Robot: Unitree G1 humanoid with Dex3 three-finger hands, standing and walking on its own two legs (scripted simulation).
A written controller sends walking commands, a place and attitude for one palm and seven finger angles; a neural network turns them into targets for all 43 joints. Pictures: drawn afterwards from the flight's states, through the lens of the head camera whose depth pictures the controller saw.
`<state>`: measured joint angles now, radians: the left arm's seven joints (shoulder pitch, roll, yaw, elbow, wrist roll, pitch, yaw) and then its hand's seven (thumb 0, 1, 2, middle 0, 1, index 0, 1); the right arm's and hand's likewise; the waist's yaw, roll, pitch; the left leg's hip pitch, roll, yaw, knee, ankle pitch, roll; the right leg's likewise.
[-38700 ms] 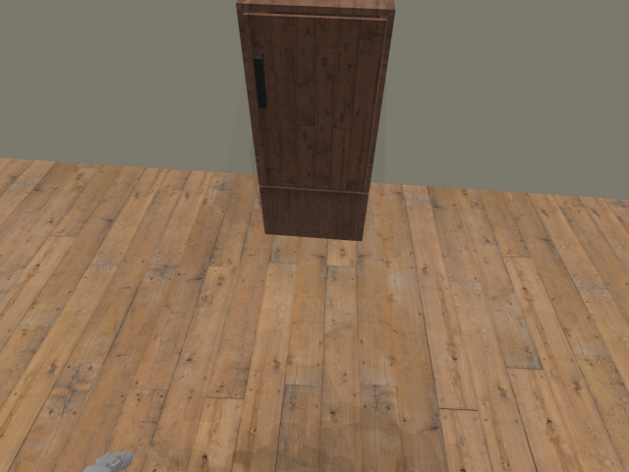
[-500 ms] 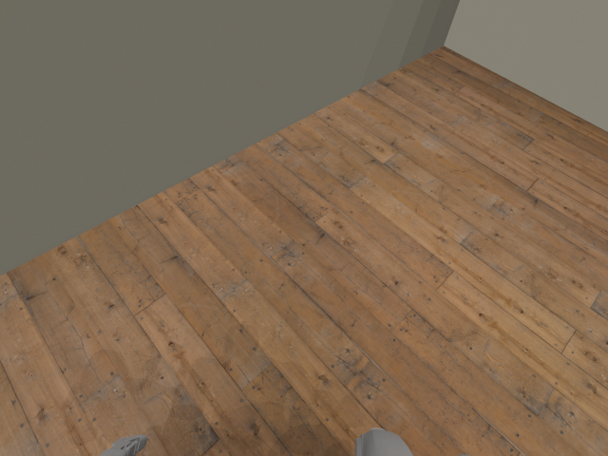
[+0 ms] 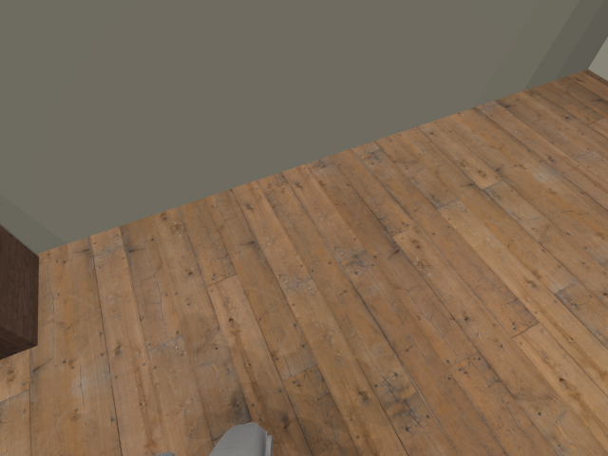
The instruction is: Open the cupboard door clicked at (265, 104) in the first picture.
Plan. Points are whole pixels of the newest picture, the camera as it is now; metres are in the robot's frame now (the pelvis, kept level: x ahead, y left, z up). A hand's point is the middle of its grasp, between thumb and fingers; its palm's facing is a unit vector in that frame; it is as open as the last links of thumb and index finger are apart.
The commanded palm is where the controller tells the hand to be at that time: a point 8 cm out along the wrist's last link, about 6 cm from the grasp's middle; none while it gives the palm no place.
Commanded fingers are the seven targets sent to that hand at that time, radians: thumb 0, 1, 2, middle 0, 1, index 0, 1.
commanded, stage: turn to face it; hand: left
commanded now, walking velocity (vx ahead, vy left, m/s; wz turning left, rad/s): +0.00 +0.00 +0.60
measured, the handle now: out of the picture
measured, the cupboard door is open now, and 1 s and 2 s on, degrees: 43 43 43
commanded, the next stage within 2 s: take the last steps up to it in 2.00 s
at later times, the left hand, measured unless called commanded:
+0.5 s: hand out of the picture +0.06 +0.29 -0.17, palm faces +0.28 -0.93 -0.23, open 7.3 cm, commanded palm none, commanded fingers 0.00 0.90 0.90 -0.20 -0.30 -0.20 -0.30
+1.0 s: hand out of the picture +0.05 +0.20 -0.14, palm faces +0.54 -0.80 -0.27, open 7.3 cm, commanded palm none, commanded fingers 0.00 0.90 0.90 -0.20 -0.30 -0.20 -0.30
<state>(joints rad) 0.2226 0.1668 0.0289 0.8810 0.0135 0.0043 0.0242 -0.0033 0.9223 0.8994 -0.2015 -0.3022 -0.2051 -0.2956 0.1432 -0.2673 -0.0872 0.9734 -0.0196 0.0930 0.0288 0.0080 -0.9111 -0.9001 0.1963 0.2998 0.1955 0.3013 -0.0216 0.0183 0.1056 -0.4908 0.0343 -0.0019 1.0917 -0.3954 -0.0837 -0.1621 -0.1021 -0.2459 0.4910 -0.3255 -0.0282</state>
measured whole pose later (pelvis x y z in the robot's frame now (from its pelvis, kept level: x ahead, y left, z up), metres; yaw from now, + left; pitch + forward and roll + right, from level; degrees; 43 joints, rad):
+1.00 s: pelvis +0.06 -0.01 +0.00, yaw +35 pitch +0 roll +3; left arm 0.18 0.16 0.02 0.87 0.00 0.01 0.02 0.00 0.91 0.90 -0.20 -0.30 -0.20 -0.30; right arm 0.20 -0.28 -0.09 0.99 -0.02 0.09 0.02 0.01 -0.91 -0.90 0.20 0.30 0.20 0.30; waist -0.05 0.03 0.09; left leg -0.53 0.01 -0.04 1.21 -0.36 -0.08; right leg -0.15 -0.06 -0.18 0.47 -0.32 -0.05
